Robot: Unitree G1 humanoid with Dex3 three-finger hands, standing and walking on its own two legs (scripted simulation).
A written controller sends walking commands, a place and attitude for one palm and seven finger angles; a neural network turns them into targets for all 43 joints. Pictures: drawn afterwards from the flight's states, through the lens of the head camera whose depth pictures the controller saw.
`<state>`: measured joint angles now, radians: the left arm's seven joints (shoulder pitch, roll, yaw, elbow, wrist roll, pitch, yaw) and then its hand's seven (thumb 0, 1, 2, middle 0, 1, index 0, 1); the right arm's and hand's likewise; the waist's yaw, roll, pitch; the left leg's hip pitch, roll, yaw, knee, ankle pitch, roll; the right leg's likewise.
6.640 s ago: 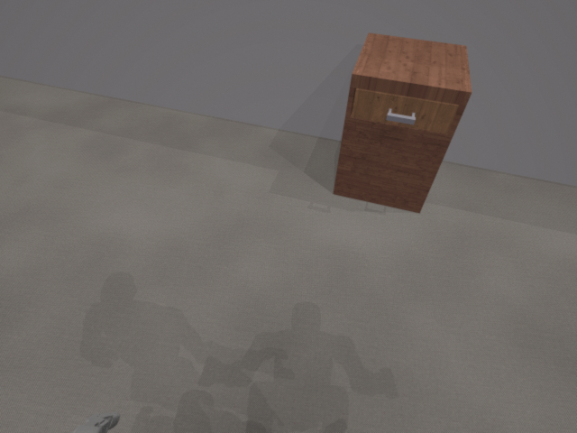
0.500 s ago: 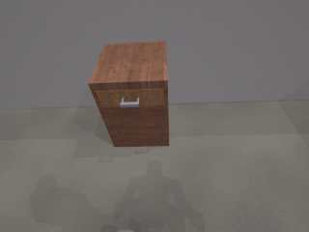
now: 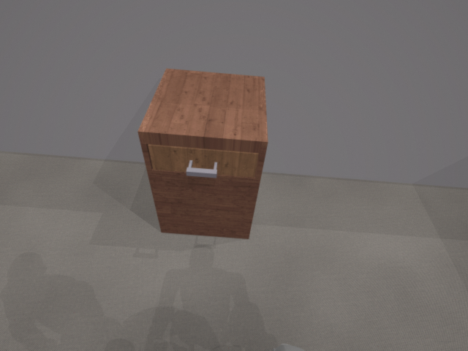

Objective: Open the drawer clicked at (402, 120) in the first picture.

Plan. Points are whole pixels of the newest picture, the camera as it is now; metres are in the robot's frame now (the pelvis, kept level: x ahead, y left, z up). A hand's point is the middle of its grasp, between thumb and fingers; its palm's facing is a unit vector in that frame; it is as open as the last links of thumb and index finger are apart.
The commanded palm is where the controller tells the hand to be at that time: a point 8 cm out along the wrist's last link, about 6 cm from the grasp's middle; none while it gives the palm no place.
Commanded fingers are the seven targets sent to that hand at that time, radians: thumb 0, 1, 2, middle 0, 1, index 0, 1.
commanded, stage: take the last steps up to it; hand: left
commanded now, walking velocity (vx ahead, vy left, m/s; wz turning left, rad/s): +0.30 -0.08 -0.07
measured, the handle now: (202, 168) +0.75 +0.15 -0.26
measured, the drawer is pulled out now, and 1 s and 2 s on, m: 0.00 0.00 0.00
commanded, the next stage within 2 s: come to a stop and stand still in 0.42 s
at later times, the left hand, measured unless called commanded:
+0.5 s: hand (192, 302) +0.25 +0.10 -0.17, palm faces +0.00 -0.97 -0.23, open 7.1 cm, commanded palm none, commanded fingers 0.00 0.90 0.90 -0.20 -0.30 -0.20 -0.30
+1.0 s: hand (192, 299) +0.26 +0.10 -0.18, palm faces -0.01 -0.96 -0.29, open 7.3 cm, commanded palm none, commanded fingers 0.00 0.90 0.90 -0.20 -0.30 -0.20 -0.30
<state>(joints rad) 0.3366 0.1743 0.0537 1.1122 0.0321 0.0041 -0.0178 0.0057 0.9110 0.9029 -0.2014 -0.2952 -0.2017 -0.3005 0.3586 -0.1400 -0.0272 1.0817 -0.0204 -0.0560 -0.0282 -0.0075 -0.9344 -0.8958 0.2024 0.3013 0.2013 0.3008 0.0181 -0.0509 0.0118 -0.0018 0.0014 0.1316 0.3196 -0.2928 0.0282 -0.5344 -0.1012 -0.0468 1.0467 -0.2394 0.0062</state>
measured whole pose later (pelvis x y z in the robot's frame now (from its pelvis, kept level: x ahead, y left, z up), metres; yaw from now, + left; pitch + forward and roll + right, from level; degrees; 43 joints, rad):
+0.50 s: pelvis +0.19 -0.08 +0.00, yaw -1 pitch +0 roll +0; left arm 0.21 0.16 0.05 1.06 0.02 -0.06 0.02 -0.01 0.95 0.90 -0.21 -0.30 -0.21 -0.30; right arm 0.26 -0.17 -0.05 1.05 -0.03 -0.02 -0.01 0.00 -0.91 -0.90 0.20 0.30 0.20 0.30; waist -0.03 0.03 0.04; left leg -0.49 0.10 0.04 1.03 -0.31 0.01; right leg -0.23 0.02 -0.16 0.42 -0.19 -0.09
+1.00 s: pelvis +0.23 -0.10 -0.01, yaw -5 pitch +0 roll +2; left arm 0.22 0.18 0.06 1.02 0.02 0.03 0.04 0.00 0.91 0.90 -0.20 -0.30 -0.20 -0.30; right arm 0.09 -0.16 -0.05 1.00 -0.02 0.04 -0.04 -0.01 -0.92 -0.90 0.20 0.30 0.20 0.30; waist 0.03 0.02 0.12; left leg -0.33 0.06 0.11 0.50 -0.17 -0.02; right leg -0.32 -0.03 -0.02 0.78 -0.46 0.01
